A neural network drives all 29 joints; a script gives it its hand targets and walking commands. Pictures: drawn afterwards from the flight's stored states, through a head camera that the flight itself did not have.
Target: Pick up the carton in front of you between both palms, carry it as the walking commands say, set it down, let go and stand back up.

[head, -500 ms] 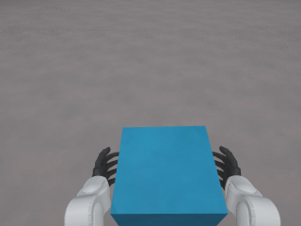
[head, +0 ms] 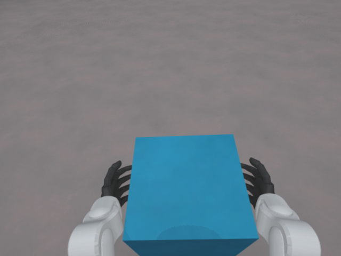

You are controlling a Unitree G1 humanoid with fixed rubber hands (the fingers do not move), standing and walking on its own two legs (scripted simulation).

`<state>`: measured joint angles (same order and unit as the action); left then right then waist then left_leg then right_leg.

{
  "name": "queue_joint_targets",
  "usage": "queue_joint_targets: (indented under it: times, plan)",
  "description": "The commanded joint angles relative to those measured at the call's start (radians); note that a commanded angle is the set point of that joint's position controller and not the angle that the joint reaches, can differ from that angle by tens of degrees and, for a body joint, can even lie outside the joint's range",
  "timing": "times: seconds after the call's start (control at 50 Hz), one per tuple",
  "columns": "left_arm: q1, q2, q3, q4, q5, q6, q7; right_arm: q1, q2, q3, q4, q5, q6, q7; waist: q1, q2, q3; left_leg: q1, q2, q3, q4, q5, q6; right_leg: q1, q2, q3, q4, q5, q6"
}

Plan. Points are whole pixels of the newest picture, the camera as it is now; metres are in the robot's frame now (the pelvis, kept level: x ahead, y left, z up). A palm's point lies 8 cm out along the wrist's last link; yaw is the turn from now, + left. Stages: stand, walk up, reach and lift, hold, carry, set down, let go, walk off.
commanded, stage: carry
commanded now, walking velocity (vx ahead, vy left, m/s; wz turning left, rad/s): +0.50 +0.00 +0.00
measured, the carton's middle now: (185, 202) +0.24 +0.01 +0.01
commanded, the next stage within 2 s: none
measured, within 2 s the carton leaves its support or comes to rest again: neither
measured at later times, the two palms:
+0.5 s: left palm (133, 101) +0.57 +0.18 +0.05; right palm (226, 102) +0.54 -0.12 +0.06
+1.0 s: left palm (156, 54) +0.84 +0.12 +0.08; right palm (230, 53) +0.84 -0.18 +0.06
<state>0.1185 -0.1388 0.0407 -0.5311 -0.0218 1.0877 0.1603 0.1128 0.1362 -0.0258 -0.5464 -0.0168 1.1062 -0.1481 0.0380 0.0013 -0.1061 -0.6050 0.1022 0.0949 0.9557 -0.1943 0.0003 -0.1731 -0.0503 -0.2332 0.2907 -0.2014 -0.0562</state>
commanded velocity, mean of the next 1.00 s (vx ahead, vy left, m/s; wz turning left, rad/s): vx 0.29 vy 0.00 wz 0.00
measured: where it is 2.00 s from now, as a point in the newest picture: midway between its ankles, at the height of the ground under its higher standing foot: (189, 189)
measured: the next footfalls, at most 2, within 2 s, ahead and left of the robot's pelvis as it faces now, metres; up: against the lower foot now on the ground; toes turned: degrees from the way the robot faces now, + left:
left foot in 0.24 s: +0.38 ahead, +0.13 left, +0.00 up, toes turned +10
right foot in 0.76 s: +0.69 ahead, -0.12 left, +0.00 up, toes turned -3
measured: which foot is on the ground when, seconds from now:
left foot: up 0.00-0.22, down 0.24-0.80, up 0.82-1.00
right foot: down 0.00-0.28, up 0.30-0.74, down 0.76-1.00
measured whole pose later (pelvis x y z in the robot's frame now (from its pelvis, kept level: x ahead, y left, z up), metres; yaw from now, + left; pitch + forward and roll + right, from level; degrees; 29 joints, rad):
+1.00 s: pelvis +0.61 -0.03 -0.01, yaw -1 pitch +4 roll +1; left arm 0.11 -0.14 0.03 -0.59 -0.03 1.09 0.16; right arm 0.10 0.14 -0.03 -0.61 -0.01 1.12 -0.15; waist 0.02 0.02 -0.02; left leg -0.36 0.06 0.10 0.65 -0.44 -0.01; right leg -0.32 -0.05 -0.24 0.36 -0.12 -0.08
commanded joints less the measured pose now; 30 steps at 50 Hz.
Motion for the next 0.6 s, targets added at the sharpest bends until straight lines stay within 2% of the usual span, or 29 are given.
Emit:
queue_joint_targets:
  times: [0.0,0.1,0.12,0.16,0.18,0.2,0.22,0.24,0.26,0.28,0.3,0.32,0.36,0.42,0.52,0.58]
  plan:
    - [-0.331,-0.598,-0.556,-0.125,-0.172,0.015,-0.057,-0.311,0.594,0.527,-0.116,0.121,0.001,0.013,-0.021,-0.145,-0.027,-0.059,0.009,0.065,-0.269,0.162,-0.006,0.181,-0.212,0.118,-0.175,0.173,-0.063]
    - [-0.278,-0.500,-0.486,-0.043,-0.102,0.058,-0.011,-0.303,0.496,0.490,-0.059,0.130,0.052,0.003,-0.016,-0.150,0.062,0.007,-0.027,0.137,-0.432,0.184,0.014,0.200,-0.201,0.076,-0.138,0.301,-0.049]
    - [-0.287,-0.504,-0.487,-0.046,-0.097,0.060,-0.006,-0.303,0.494,0.485,-0.049,0.137,0.055,0.004,-0.021,-0.143,0.050,0.066,-0.040,0.145,-0.449,0.172,0.025,0.202,-0.195,0.066,-0.082,0.389,-0.039]
    - [-0.319,-0.528,-0.504,-0.063,-0.100,0.059,-0.001,-0.286,0.513,0.480,-0.031,0.150,0.047,0.008,-0.049,-0.107,-0.067,0.343,-0.107,0.194,-0.469,0.066,0.061,0.146,-0.148,0.009,0.189,0.575,-0.003]
    - [-0.336,-0.542,-0.515,-0.071,-0.106,0.055,-0.001,-0.300,0.530,0.482,-0.039,0.158,0.040,0.013,-0.073,-0.060,-0.136,0.543,-0.063,0.130,-0.487,0.021,0.081,0.018,-0.114,-0.010,0.392,0.501,0.020]
    - [-0.342,-0.565,-0.531,-0.096,-0.116,0.052,-0.003,-0.303,0.519,0.479,-0.042,0.162,0.032,0.017,-0.079,0.200,-0.225,0.731,0.201,-0.300,-0.581,-0.037,0.164,-0.218,-0.016,-0.017,0.715,0.216,0.070]
    - [-0.350,-0.599,-0.554,-0.117,-0.133,0.045,-0.009,-0.296,0.564,0.495,-0.045,0.173,0.023,0.024,-0.061,0.364,-0.283,0.858,0.313,-0.610,-0.704,0.069,0.260,-0.436,0.102,0.090,0.943,-0.243,0.085]
    - [-0.369,-0.660,-0.579,-0.114,-0.143,0.033,-0.018,-0.308,0.627,0.506,-0.063,0.183,0.012,0.035,-0.062,0.263,-0.292,0.839,0.316,-0.557,-0.720,0.167,0.256,-0.479,0.036,0.203,1.053,-0.269,0.062]
    - [-0.370,-0.721,-0.580,-0.120,-0.152,0.012,-0.032,-0.326,0.699,0.523,-0.075,0.196,-0.003,0.053,-0.063,0.162,-0.299,0.807,0.297,-0.436,-0.693,0.228,0.218,-0.477,-0.025,0.213,1.033,-0.228,0.039]
    - [-0.385,-0.769,-0.597,-0.118,-0.155,-0.005,-0.047,-0.335,0.749,0.549,-0.096,0.202,-0.023,0.068,-0.066,0.099,-0.276,0.729,0.270,-0.359,-0.685,0.288,0.169,-0.451,-0.047,0.212,0.974,-0.206,0.042]
    - [-0.363,-0.811,-0.608,-0.099,-0.145,-0.020,-0.055,-0.346,0.785,0.570,-0.099,0.213,-0.037,0.082,-0.062,0.081,-0.272,0.667,0.250,-0.266,-0.715,0.230,0.127,-0.413,-0.069,0.217,0.886,-0.142,0.041]
    - [-0.341,-0.840,-0.620,-0.086,-0.134,-0.033,-0.061,-0.349,0.797,0.574,-0.098,0.213,-0.052,0.092,-0.059,0.091,-0.276,0.641,0.227,-0.215,-0.729,0.175,0.109,-0.379,-0.079,0.214,0.827,-0.102,0.040]
    - [-0.275,-0.851,-0.623,-0.038,-0.107,-0.053,-0.070,-0.313,0.778,0.577,-0.085,0.194,-0.069,0.106,-0.054,0.102,-0.239,0.625,0.221,-0.151,-0.765,0.161,0.109,-0.403,-0.073,0.165,0.708,-0.082,0.044]
    - [-0.262,-0.819,-0.613,-0.030,-0.087,-0.065,-0.070,-0.253,0.727,0.561,-0.049,0.167,-0.075,0.112,-0.058,0.115,-0.177,0.623,0.199,-0.100,-0.812,0.128,0.123,-0.422,-0.067,0.138,0.571,0.007,0.061]
    - [-0.250,-0.736,-0.597,-0.036,-0.074,-0.053,-0.048,-0.227,0.631,0.537,-0.047,0.149,-0.066,0.094,-0.052,0.146,-0.040,0.582,0.156,0.005,-0.860,0.071,0.113,-0.421,-0.054,0.069,0.331,0.157,0.074]
    - [-0.300,-0.693,-0.599,-0.084,-0.098,-0.035,-0.034,-0.253,0.595,0.525,-0.081,0.151,-0.053,0.073,-0.054,0.152,0.021,0.581,0.154,0.020,-0.849,0.097,0.105,-0.415,-0.049,0.041,0.273,0.180,0.074]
